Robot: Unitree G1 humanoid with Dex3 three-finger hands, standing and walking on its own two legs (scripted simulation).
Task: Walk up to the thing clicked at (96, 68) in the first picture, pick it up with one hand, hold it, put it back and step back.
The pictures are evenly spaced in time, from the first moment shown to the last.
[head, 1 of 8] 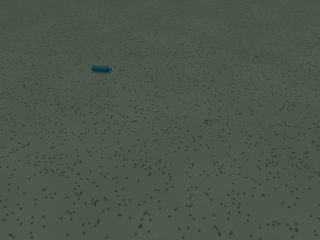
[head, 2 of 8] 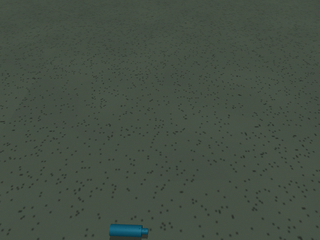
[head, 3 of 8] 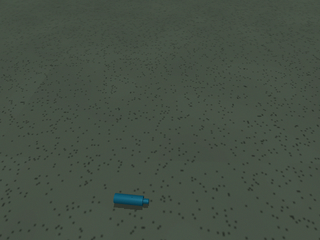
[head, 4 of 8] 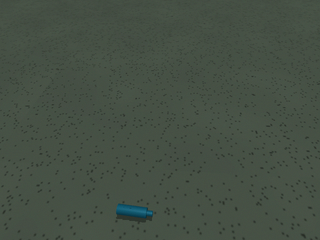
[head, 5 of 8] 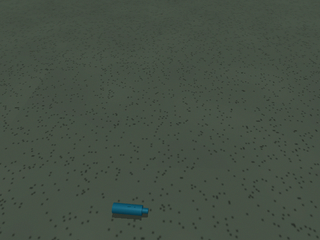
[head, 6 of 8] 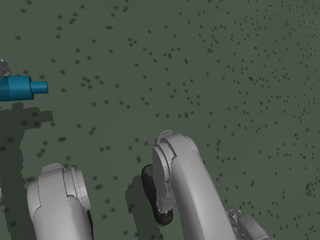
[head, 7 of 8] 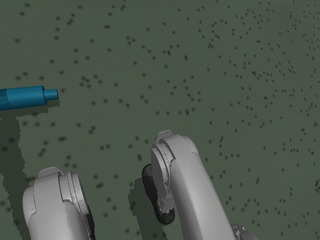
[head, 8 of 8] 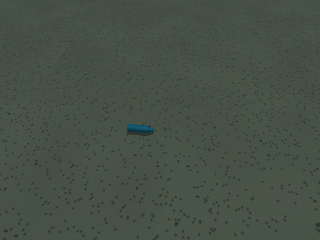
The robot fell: no
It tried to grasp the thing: yes
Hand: left
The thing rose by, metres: 0.69
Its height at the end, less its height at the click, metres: +0.00
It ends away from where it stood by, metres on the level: 0.01
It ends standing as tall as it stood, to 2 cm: yes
